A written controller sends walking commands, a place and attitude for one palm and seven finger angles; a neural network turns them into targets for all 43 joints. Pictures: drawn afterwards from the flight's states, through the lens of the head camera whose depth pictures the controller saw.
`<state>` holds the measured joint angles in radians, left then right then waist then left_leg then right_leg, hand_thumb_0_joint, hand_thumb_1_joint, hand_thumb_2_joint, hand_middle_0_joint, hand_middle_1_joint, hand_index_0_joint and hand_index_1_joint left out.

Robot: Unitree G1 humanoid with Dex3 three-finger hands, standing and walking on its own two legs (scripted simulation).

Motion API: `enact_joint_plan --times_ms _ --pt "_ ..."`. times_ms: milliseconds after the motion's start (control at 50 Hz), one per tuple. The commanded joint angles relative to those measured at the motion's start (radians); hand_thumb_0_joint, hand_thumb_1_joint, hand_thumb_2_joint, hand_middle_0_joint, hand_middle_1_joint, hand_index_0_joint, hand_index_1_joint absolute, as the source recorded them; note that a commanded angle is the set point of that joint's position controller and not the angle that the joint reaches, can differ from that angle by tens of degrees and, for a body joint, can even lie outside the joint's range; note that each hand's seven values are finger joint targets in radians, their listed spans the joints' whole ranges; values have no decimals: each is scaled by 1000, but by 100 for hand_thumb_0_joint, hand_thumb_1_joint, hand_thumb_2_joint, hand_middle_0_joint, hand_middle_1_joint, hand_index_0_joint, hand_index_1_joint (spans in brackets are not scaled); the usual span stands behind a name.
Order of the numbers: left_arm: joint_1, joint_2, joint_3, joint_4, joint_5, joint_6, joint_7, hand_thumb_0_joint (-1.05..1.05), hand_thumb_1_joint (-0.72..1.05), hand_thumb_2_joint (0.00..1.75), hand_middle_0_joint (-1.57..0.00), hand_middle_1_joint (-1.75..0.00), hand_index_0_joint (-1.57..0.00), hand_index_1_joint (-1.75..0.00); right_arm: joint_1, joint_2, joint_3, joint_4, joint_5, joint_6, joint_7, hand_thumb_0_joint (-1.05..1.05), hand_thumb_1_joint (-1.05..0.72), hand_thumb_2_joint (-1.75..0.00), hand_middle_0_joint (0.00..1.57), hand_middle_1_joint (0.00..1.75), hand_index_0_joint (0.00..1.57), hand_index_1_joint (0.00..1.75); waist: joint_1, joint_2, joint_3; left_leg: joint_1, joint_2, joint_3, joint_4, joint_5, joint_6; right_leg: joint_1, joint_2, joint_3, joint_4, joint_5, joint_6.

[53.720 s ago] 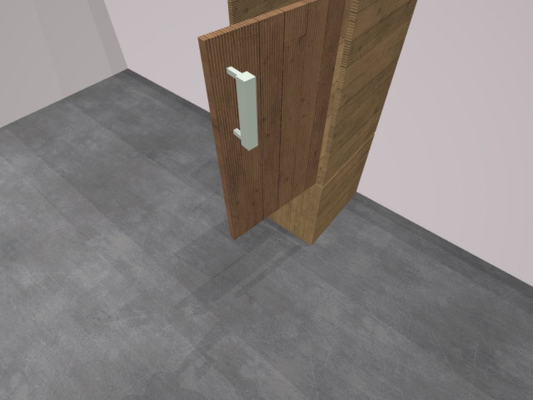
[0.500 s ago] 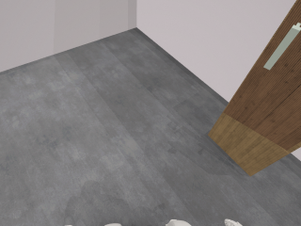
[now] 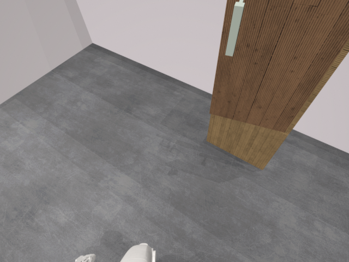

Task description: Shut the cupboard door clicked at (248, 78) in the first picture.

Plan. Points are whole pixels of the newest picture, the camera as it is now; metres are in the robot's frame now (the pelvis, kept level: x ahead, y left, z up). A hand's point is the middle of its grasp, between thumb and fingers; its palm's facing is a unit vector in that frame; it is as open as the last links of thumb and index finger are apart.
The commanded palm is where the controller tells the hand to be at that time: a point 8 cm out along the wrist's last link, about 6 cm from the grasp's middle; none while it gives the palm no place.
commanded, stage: turn to face it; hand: left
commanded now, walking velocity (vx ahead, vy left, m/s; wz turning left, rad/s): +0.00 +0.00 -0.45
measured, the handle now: (235, 27) +0.75 -0.16 +0.11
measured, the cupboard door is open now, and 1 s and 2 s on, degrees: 14 14 14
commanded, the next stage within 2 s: take the last steps up to it in 0.38 s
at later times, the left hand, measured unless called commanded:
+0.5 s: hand (114, 246) +0.17 +0.18 -0.16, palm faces -0.21 -0.94 -0.27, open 7.4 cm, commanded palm none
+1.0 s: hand (136, 229) +0.22 +0.13 -0.17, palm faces -0.33 -0.93 -0.15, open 7.4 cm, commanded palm none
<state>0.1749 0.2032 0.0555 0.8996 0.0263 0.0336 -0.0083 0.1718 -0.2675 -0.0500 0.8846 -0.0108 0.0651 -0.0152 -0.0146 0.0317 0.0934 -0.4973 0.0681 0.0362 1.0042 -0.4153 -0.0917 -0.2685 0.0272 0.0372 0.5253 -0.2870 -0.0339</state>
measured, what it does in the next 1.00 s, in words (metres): walks ahead, turning right: left foot, then right foot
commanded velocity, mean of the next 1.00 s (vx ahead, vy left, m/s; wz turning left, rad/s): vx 0.15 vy -0.07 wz -0.24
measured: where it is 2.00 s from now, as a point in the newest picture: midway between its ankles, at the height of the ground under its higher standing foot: (213, 250)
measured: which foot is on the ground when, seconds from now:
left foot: up 0.00-0.12, down 0.14-0.48, up 0.50-0.78, down 0.80-1.00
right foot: down 0.00-0.16, up 0.18-0.44, down 0.46-0.78, up 0.80-1.00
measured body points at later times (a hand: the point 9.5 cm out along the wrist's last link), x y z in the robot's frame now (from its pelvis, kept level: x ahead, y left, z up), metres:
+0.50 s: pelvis +0.03 +0.00 -0.01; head +0.06 -0.03 +0.44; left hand +0.18 +0.23 -0.14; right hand +0.00 -0.25 -0.17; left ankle +0.03 +0.14 -0.73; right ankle -0.01 -0.10 -0.74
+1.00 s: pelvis +0.11 -0.04 +0.01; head +0.13 -0.03 +0.46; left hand +0.23 +0.18 -0.15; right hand +0.00 -0.25 -0.13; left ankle +0.11 +0.10 -0.74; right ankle +0.07 -0.17 -0.66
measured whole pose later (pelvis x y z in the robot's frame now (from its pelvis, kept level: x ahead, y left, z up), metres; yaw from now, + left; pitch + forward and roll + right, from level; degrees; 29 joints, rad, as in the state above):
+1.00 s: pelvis +0.11 -0.04 +0.01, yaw -20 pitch +1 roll -1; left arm 0.23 0.22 0.08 1.02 0.04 0.04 -0.06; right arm 0.38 -0.17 -0.01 1.00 -0.04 -0.04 -0.03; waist -0.03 -0.03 0.03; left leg -0.14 0.11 0.17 0.41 -0.28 -0.03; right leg -0.53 -0.05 -0.01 1.04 -0.27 0.00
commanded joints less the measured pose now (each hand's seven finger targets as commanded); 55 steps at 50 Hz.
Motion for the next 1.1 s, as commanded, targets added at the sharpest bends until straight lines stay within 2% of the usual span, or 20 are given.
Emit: enact_joint_plan --times_ms 0,80,120,140,220,340,400,420,440,460,500,540,660,720,740,760,780,880,940,1080 --pt "21 221 61 -62 1 -17 19 0 90 90 -20 -30 -20 -30 -9 -49 -15 -85 2 -40 -7 0 -90 -90 20 30 20 30 28 -176 -151 23 -15 -9 -168 -5 12 133 -244 274 -124 481 -164" --pt "-24 206 59 -63 -8 -7 16 0 90 90 -20 -30 -20 -30 95 -52 -12 -53 3 -55 -17 0 -90 -90 20 30 20 30 -23 -163 -155 266 -40 -3 -514 190 31 16 -176 273 -39 408 -84" --pt "37 108 42 -78 -21 -1 7 0 90 90 -20 -30 -20 -30 138 -186 -32 -48 -17 -72 -23 0 -90 -90 20 30 20 30 -15 190 -205 481 262 -294 -648 430 158 -207 24 90 204 -27 19" --pt "31 107 36 -93 -15 -5 5 0 90 90 -20 -30 -20 -30 148 -205 -34 -61 -21 -65 -25 0 -90 -90 20 30 20 30 -23 227 -173 414 391 -367 -680 498 257 -231 26 3 392 -329 39" --pt "-10 104 42 -58 -9 6 -9 0 90 90 -20 -30 -20 -30 87 -126 -12 -62 -27 -71 -36 0 -90 -90 20 30 20 30 7 129 -136 392 274 -170 -631 739 254 -258 -38 3 593 -226 70" --pt "-43 63 23 -51 -10 9 -14 0 90 90 -20 -30 -20 -30 128 -135 -25 -8 -25 -58 -28 0 -90 -90 20 30 20 30 -22 177 -142 400 245 -61 -596 678 233 -109 -23 -95 256 -185 59" --pt "50 79 27 -15 -8 -4 -10 0 90 90 -20 -30 -20 -30 95 -137 -32 3 -14 -52 -22 0 -90 -90 20 30 20 30 28 130 -159 323 211 -9 -506 531 170 83 -12 -117 -42 76 41" --pt "85 121 34 -1 -4 -11 -4 0 90 90 -20 -30 -20 -30 97 -116 -33 3 -6 -51 -17 0 -90 -90 20 30 20 30 38 51 -161 243 169 29 -434 398 119 180 -68 -42 -129 184 20" --pt "110 204 48 9 5 -21 8 0 90 90 -20 -30 -20 -30 91 -56 -25 -17 1 -49 -12 0 -90 -90 20 30 20 30 46 -185 -157 59 57 121 -289 100 60 276 -270 215 -180 343 -54" --pt "143 249 50 26 -1 -27 13 0 90 90 -20 -30 -20 -30 43 -30 -11 -39 0 -41 -9 0 -90 -90 20 30 20 30 77 -247 -131 -10 -10 78 -124 -207 42 228 -411 317 -214 486 -162" --pt "112 212 51 34 -1 -27 23 0 90 90 -20 -30 -20 -30 26 -43 -12 -18 -5 -35 -21 0 -90 -90 20 30 20 30 63 -328 -111 -121 4 -13 61 -183 44 253 -351 325 -219 436 -215" --pt "54 162 36 24 -5 -28 23 0 90 90 -20 -30 -20 -30 49 -48 -15 11 -11 -41 -9 0 -90 -90 20 30 20 30 24 -223 -103 -97 18 -9 91 -73 35 218 -274 194 -217 321 -187" --pt "61 164 42 47 7 -44 10 0 90 90 -20 -30 -20 -30 47 -7 -14 7 -18 -62 10 0 -90 -90 20 30 20 30 20 -192 -44 43 7 51 -208 -22 49 81 -245 190 -286 -62 -186" --pt "28 151 43 52 -5 -41 0 0 90 90 -20 -30 -20 -30 178 -9 -7 46 -20 -87 -3 0 -90 -90 20 30 20 30 -45 -141 -57 299 -25 90 -488 135 56 -33 -181 151 -194 -114 -140" --pt "34 112 34 49 -12 -38 -4 0 90 90 -20 -30 -20 -30 253 -46 -14 75 -23 -98 -10 0 -90 -90 20 30 20 30 -73 -22 -75 472 20 23 -599 114 68 -161 -125 114 -64 -148 -100" --pt "55 43 21 33 -16 -37 -16 0 90 90 -20 -30 -20 -30 337 -144 -38 96 -37 -103 -17 0 -90 -90 20 30 20 30 -99 246 -92 588 253 -311 -711 -73 143 -347 -2 -1 203 -207 -39" --pt "-4 56 19 -15 -7 -40 -22 0 90 90 -20 -30 -20 -30 415 -212 -47 94 -44 -102 -31 0 -90 -90 20 30 20 30 -133 240 -77 562 450 -557 -833 -196 245 -440 10 -41 434 -288 -16" --pt "3 61 35 31 8 -24 -47 0 90 90 -20 -30 -20 -30 240 -92 -8 69 -30 -123 -36 0 -90 -90 20 30 20 30 -19 95 1 369 317 -188 -828 151 204 -408 -100 14 626 -8 24" --pt "0 33 25 38 3 -15 -49 0 90 90 -20 -30 -20 -30 256 -85 -12 93 -28 -125 -30 0 -90 -90 20 30 20 30 -14 110 -4 369 270 -37 -817 240 202 -364 -106 -34 491 45 40" --pt "-42 34 20 41 0 -35 -47 0 90 90 -20 -30 -20 -30 244 -100 -33 127 -31 -103 -12 0 -90 -90 20 30 20 30 -15 143 -4 314 261 49 -744 239 189 -129 -75 -137 126 78 26"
